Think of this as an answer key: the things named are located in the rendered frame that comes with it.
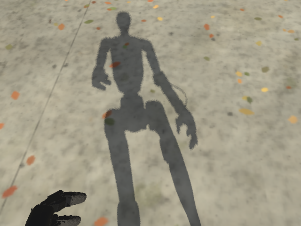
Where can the left robot hand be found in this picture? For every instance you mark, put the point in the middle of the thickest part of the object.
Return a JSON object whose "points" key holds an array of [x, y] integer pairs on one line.
{"points": [[43, 214]]}

